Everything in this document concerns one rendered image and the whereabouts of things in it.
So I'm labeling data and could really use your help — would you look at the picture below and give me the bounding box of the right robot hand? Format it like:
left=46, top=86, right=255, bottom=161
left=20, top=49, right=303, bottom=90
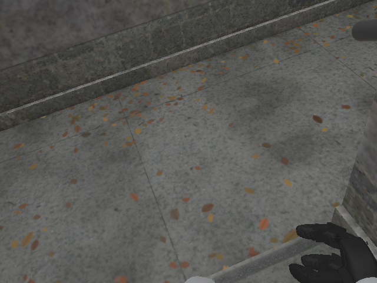
left=289, top=222, right=377, bottom=283

